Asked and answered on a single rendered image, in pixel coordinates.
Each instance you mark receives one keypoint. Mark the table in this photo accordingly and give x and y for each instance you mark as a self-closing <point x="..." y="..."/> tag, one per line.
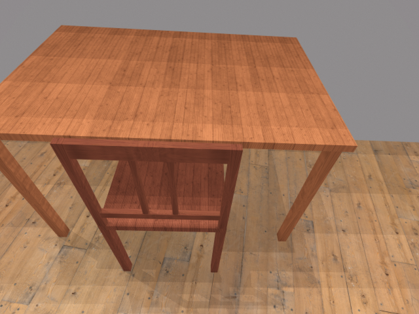
<point x="176" y="86"/>

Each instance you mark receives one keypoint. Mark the chair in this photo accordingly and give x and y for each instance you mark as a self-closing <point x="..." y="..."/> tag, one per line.
<point x="157" y="186"/>

